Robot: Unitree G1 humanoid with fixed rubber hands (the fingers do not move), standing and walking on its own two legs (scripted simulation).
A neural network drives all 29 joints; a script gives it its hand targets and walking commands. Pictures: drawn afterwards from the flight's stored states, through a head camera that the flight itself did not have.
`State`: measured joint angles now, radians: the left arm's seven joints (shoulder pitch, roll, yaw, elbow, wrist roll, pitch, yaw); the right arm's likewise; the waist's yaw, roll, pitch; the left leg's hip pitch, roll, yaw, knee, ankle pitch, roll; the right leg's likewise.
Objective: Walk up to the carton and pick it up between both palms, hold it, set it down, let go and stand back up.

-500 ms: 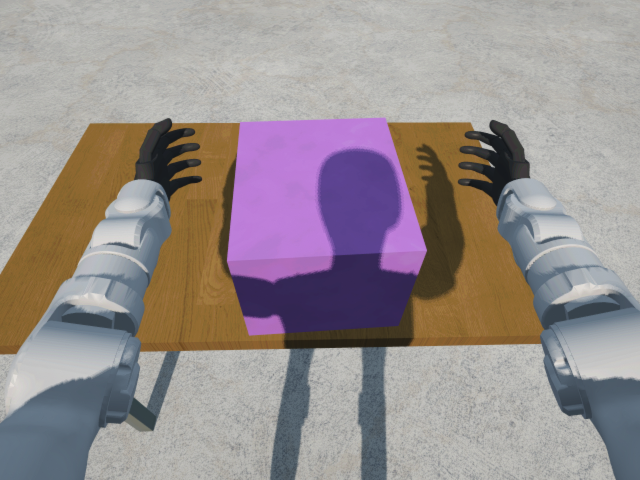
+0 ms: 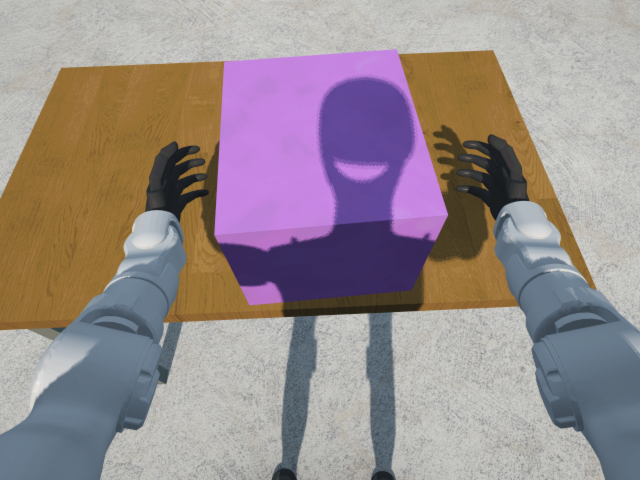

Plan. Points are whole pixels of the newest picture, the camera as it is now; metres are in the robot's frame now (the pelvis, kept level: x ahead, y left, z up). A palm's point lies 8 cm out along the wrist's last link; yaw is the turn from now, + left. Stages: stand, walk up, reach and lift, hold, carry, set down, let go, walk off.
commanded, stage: reach and lift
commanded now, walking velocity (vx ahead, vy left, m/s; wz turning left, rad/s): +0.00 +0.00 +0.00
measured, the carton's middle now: (321, 180) +0.52 +0.05 +0.02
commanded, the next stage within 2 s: none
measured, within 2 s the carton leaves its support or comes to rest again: neither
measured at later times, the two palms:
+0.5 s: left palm (190, 203) +0.45 +0.21 +0.04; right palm (485, 192) +0.49 -0.17 +0.04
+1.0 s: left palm (203, 203) +0.45 +0.20 +0.04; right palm (459, 201) +0.48 -0.13 +0.04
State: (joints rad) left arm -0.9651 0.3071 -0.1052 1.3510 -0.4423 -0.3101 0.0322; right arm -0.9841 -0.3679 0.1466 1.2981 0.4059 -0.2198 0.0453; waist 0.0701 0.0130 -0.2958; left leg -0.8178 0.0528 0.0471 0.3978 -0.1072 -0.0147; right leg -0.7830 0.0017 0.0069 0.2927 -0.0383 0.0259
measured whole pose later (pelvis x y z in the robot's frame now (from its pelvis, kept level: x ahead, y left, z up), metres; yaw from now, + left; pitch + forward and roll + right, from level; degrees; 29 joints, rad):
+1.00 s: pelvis +0.04 +0.00 +0.02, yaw +6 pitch +24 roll -1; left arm -0.83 0.07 0.44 1.16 0.19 -0.37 0.06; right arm -0.78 -0.01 -0.48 0.99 -0.36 -0.29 -0.01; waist -0.02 0.04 -0.19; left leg -0.56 0.02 -0.04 0.18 -0.05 -0.02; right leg -0.49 -0.02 -0.08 0.08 -0.02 0.01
